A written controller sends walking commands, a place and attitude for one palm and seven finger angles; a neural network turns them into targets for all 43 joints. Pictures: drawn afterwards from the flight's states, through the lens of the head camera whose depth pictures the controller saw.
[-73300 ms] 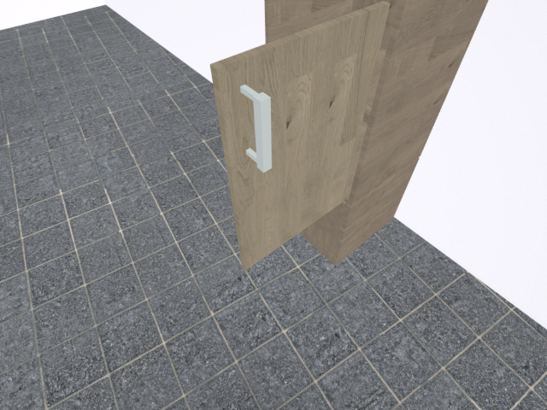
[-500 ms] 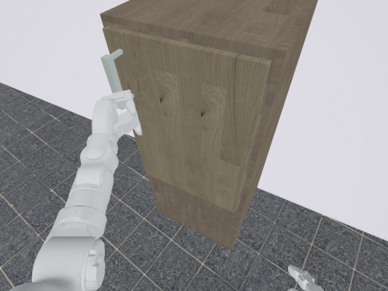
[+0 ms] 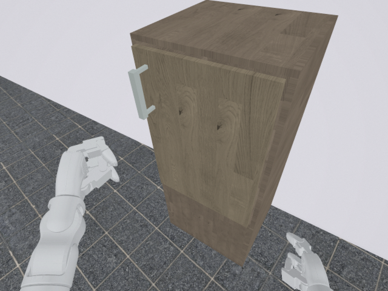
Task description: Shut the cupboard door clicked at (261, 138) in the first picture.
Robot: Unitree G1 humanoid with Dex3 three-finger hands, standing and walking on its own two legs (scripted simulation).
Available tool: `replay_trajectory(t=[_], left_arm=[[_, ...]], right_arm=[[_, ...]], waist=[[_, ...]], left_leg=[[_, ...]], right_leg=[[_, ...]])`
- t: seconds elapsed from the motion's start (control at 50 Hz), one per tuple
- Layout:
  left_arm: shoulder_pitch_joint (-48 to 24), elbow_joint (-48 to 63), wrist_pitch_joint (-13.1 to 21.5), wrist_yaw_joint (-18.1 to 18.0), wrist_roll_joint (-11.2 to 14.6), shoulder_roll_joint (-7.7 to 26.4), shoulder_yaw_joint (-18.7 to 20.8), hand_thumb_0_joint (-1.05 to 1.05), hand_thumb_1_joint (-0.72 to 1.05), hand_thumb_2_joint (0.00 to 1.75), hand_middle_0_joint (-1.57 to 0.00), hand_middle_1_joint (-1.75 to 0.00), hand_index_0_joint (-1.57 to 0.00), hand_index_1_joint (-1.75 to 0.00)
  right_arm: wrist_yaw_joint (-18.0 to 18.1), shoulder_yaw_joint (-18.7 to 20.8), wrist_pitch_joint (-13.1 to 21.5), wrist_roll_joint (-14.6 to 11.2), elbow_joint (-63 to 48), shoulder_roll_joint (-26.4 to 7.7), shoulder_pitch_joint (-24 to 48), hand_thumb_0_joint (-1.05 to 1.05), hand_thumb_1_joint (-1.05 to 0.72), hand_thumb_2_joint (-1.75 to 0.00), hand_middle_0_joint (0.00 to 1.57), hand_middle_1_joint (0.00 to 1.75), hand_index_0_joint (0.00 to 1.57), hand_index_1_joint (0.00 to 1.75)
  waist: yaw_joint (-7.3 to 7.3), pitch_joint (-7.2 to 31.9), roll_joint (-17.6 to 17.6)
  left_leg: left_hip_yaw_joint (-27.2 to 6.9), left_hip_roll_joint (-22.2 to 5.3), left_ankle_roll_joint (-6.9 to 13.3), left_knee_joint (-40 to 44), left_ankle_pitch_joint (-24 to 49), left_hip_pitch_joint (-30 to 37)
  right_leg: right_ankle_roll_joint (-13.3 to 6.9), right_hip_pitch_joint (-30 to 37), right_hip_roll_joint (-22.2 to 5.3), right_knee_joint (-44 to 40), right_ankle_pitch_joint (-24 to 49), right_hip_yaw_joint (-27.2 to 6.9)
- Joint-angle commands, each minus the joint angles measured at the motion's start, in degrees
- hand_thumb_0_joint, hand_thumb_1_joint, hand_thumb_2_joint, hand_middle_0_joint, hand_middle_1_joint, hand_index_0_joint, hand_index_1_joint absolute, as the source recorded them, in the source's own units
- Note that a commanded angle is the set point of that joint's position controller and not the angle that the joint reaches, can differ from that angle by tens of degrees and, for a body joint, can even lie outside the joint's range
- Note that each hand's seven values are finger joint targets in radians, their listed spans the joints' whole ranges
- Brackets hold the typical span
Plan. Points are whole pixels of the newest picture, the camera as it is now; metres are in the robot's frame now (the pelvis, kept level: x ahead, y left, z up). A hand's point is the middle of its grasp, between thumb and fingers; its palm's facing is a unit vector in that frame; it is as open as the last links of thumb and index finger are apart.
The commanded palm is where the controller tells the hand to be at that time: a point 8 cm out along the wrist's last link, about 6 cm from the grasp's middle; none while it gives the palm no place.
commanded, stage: draw the hand back to the body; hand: left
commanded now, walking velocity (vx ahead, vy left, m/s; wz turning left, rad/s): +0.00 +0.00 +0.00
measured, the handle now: (143, 92) +0.59 +0.19 +0.13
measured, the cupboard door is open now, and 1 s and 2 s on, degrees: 1 1 1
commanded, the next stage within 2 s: step back with the hand held close in 0.92 s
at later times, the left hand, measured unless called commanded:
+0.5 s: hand (50, 202) +0.21 +0.26 +0.15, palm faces +0.41 -0.82 -0.41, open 5.8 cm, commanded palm +0.16 +0.30 +0.18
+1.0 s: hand (34, 209) +0.20 +0.27 +0.16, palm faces +0.46 -0.79 -0.41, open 7.4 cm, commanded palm +0.15 +0.31 +0.18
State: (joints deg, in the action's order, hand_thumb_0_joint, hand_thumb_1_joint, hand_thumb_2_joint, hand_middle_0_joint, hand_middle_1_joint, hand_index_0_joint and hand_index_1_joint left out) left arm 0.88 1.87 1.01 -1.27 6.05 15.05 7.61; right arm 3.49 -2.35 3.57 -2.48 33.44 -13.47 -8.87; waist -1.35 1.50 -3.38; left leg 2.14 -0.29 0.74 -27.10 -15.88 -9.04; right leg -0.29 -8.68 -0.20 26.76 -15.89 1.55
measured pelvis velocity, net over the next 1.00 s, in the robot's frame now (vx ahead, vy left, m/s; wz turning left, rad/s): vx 0.01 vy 0.00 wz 0.01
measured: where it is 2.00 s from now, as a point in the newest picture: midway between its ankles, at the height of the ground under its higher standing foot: outside the picture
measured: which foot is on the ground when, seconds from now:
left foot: down 0.00-1.00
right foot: down 0.00-1.00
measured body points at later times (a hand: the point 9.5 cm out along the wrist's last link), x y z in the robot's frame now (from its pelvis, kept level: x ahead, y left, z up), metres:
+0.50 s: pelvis +0.02 +0.00 +0.00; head +0.00 -0.03 +0.45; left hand +0.19 +0.30 +0.17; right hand +0.19 -0.22 -0.09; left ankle -0.01 +0.11 -0.74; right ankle -0.01 -0.11 -0.74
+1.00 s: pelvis +0.01 +0.00 +0.00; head -0.01 -0.02 +0.45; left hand +0.17 +0.31 +0.18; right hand +0.20 -0.21 -0.08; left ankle -0.01 +0.11 -0.74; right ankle -0.01 -0.11 -0.74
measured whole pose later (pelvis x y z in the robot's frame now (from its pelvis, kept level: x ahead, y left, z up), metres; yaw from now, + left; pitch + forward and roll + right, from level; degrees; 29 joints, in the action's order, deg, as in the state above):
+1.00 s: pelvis +0.01 +0.00 +0.00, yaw +0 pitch -4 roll +0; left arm 26.8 20.4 6.5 -5.9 3.6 19.4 19.4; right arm 3.9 -1.1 4.4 -0.8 36.0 -12.3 -10.9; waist -3.6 0.5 -4.5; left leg 1.8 -0.1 1.0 -24.9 -15.8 -5.6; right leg 0.0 -4.5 -0.3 23.2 -15.2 1.9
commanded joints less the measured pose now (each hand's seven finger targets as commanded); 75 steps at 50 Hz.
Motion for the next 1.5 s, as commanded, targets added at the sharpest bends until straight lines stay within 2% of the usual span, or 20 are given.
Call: replay_trajectory(t=[0.0,0.1,0.28,0.42,0.5,0.52,0.6,0.68,0.78,0.84,0.92,1.02,1.04,1.06,1.12,1.18,1.2,1.28,1.38,1.48], left_arm=[[-14.5,18.5,6.0,-3.0,-1.6,10.3,5.3,0.00,0.90,0.90,-0.92,-1.08,-0.92,-1.08],[-7.7,21.0,6.9,-4.3,-2.2,10.3,5.9,0.00,0.90,0.90,-0.78,-0.93,-0.78,-0.93],[9.1,23.3,7.6,-4.3,-2.3,14.1,13.6,0.00,0.90,0.90,-0.53,-0.66,-0.53,-0.66],[18.5,29.3,8.7,-4.6,-2.0,16.1,18.2,0.00,0.90,0.90,-0.34,-0.45,-0.34,-0.45],[23.4,30.5,8.9,-4.9,-1.7,15.8,19.4,0.00,0.90,0.90,-0.23,-0.33,-0.23,-0.33],[23.6,31.2,9.2,-5.1,-1.9,16.9,20.7,0.00,0.90,0.90,-0.20,-0.30,-0.20,-0.30],[19.0,30.4,9.2,-5.5,-2.4,14.4,17.2,0.00,0.90,0.90,-0.20,-0.30,-0.20,-0.30],[18.7,29.2,9.2,-5.9,-2.7,15.6,18.4,0.00,0.90,0.90,-0.20,-0.30,-0.20,-0.30],[20.0,29.9,9.3,-5.7,-2.6,16.5,19.6,0.00,0.90,0.90,-0.20,-0.30,-0.20,-0.30],[20.5,30.7,9.1,-5.7,-2.5,15.0,18.5,0.00,0.90,0.90,-0.20,-0.30,-0.20,-0.30],[20.7,29.5,8.9,-5.5,-2.3,15.8,19.6,0.00,0.90,0.90,-0.20,-0.30,-0.20,-0.30],[20.6,30.2,9.1,-5.4,-2.4,15.8,19.4,0.00,0.90,0.90,-0.20,-0.30,-0.20,-0.30],[11.1,36.5,11.4,-6.0,-2.9,24.4,27.3,0.00,0.90,0.90,-0.20,-0.30,-0.20,-0.30],[16.5,30.9,11.6,-5.6,-2.7,20.0,24.1,0.00,0.90,0.90,-0.20,-0.30,-0.20,-0.30],[24.1,28.7,11.4,-5.2,-3.2,15.5,19.8,0.00,0.90,0.90,-0.20,-0.30,-0.20,-0.30],[27.0,29.8,11.0,-5.6,-2.9,16.8,20.8,0.00,0.90,0.90,-0.20,-0.30,-0.20,-0.30],[27.8,30.0,10.9,-5.7,-2.9,16.9,21.0,0.00,0.90,0.90,-0.20,-0.30,-0.20,-0.30],[27.8,34.1,10.9,-6.7,-2.7,21.0,24.5,0.00,0.90,0.90,-0.20,-0.30,-0.20,-0.30],[29.8,35.6,11.2,-7.4,-2.5,21.0,25.4,0.00,0.90,0.90,-0.20,-0.30,-0.20,-0.30],[29.5,35.4,12.0,-7.8,-2.6,19.9,24.8,0.00,0.90,0.90,-0.20,-0.30,-0.20,-0.30]], right_arm=[[0.7,2.4,1.7,0.6,-7.5,-5.3,5.1,0.00,-0.90,-0.90,0.20,0.30,0.20,0.30],[0.8,2.4,2.0,1.0,-7.3,-5.1,5.5,0.00,-0.90,-0.90,0.20,0.30,0.20,0.30],[0.3,3.2,1.3,1.2,-7.1,-5.5,6.2,0.00,-0.90,-0.90,0.20,0.30,0.20,0.30],[0.3,3.7,2.1,1.2,-7.5,-5.1,5.4,0.00,-0.90,-0.90,0.20,0.30,0.20,0.30],[0.5,4.2,2.6,1.2,-7.2,-5.0,5.0,0.00,-0.90,-0.90,0.20,0.30,0.20,0.30],[0.5,4.2,2.8,1.1,-7.2,-5.2,4.9,0.00,-0.90,-0.90,0.20,0.30,0.20,0.30],[1.1,4.4,3.6,1.2,-6.5,-5.6,4.6,0.00,-0.90,-0.90,0.20,0.30,0.20,0.30],[1.4,4.4,4.0,1.3,-6.2,-5.9,4.7,0.00,-0.90,-0.90,0.20,0.30,0.20,0.30],[1.2,4.0,3.9,1.5,-6.2,-5.5,5.3,0.00,-0.90,-0.90,0.20,0.30,0.20,0.30],[1.0,3.7,3.9,1.6,-6.5,-4.9,5.3,0.00,-0.90,-0.90,0.20,0.30,0.20,0.30],[0.9,3.7,3.7,1.6,-6.6,-5.2,5.3,0.00,-0.90,-0.90,0.20,0.30,0.20,0.30],[1.0,3.9,3.8,1.6,-6.7,-5.4,5.2,0.00,-0.90,-0.90,0.20,0.30,0.20,0.30],[0.8,4.1,2.7,0.9,-8.4,-6.0,3.7,0.00,-0.90,-0.90,0.20,0.30,0.20,0.30],[0.9,4.0,2.3,1.3,-6.6,-5.3,3.4,0.00,-0.90,-0.90,0.20,0.30,0.20,0.30],[0.8,4.9,1.0,1.3,-7.6,-6.3,2.8,0.00,-0.90,-0.90,0.20,0.30,0.20,0.30],[1.1,5.3,-0.4,1.1,-9.0,-6.9,3.2,0.00,-0.90,-0.90,0.20,0.30,0.20,0.30],[1.2,5.3,-1.1,0.9,-9.4,-6.5,3.0,0.00,-0.90,-0.90,0.20,0.30,0.20,0.30],[2.0,5.6,-2.5,0.8,-11.1,-6.7,3.7,0.00,-0.90,-0.90,0.20,0.30,0.20,0.30],[2.4,5.5,-3.0,0.9,-11.8,-6.7,3.3,0.00,-0.90,-0.90,0.20,0.30,0.20,0.30],[2.3,5.4,-1.9,1.0,-11.7,-7.2,2.6,0.00,-0.90,-0.90,0.20,0.30,0.20,0.30]], waist=[[0.90,7.5,-1.0],[0.41,7.4,-0.3],[-1.53,4.5,2.9],[-2.18,5.4,0.3],[-1.91,3.1,-0.2],[-2.18,3.1,-1.1],[-0.95,1.0,-0.7],[-1.63,1.8,2.0],[-2.23,2.0,0.8],[-2.06,1.2,-2.5],[-2.22,0.7,0.7],[-2.15,1.8,-0.2],[-0.86,-0.9,-0.6],[0.06,-0.4,2.3],[0.35,4.0,1.2],[0.03,6.7,0.1],[0.21,7.5,2.0],[0.07,9.1,2.0],[0.17,7.3,-0.3],[0.44,4.1,-1.9]], left_leg=[[-0.5,0.1,1.1,4.9,11.0,5.9],[-0.9,-0.1,0.9,5.6,14.1,7.4],[-0.7,-0.5,1.0,5.1,17.9,5.2],[-0.5,-0.6,1.0,4.3,20.3,5.3],[-0.5,-0.8,1.0,4.4,18.9,4.7],[-0.6,-0.8,0.9,4.4,18.5,4.7],[-0.8,-0.7,1.1,4.8,14.7,4.9],[-1.4,-0.6,1.2,5.1,14.0,5.1],[-1.3,-0.6,1.1,5.3,14.5,4.5],[-1.2,-0.7,0.6,5.4,15.7,4.6],[-1.4,-0.9,0.7,5.7,14.3,4.0],[-1.2,-0.9,0.9,5.7,13.6,4.5],[-2.0,-2.2,2.2,2.8,8.7,-0.2],[-2.6,-1.9,2.0,1.0,7.5,-0.2],[-2.2,-3.0,1.5,-0.4,14.5,1.7],[-2.9,-4.8,1.5,0.0,22.7,1.8],[-2.9,-5.2,1.4,0.0,24.0,1.5],[-3.4,-5.6,1.3,0.0,24.9,-0.6],[-4.9,-6.4,2.0,2.2,17.5,-6.9],[-6.6,-7.1,3.1,5.3,1.9,-16.2]], right_leg=[[-0.7,0.7,-0.2,-6.0,12.8,-0.7],[-0.8,2.3,0.0,-6.3,14.9,-0.1],[-0.5,3.1,0.0,-6.3,18.3,0.2],[-0.4,3.6,-0.5,-5.6,19.7,0.4],[-0.3,2.5,-0.5,-6.2,17.9,0.3],[-0.4,2.1,-0.4,-6.3,17.2,0.5],[-0.3,-0.1,-0.5,-6.8,13.1,0.5],[-0.4,0.0,-0.2,-7.0,12.2,0.6],[-0.6,1.4,-0.4,-6.9,13.0,0.4],[-0.7,1.5,-0.4,-6.6,13.8,0.6],[-0.6,1.2,-0.3,-7.2,12.6,0.6],[-0.6,1.2,-0.4,-7.4,12.1,0.4],[-1.0,-1.1,-3.2,-9.3,16.7,-6.2],[-1.6,-1.8,-5.2,-9.3,18.1,-6.8],[-1.5,-1.7,-6.1,-5.3,24.8,-5.8],[-0.6,-1.1,-5.1,-1.7,27.1,-4.2],[-0.4,-0.6,-5.0,-0.8,27.7,-3.8],[-0.3,0.0,-4.8,1.3,28.4,-4.5],[0.1,0.6,-3.6,2.4,21.5,-5.0],[0.3,1.2,-2.5,2.7,11.4,-5.6]])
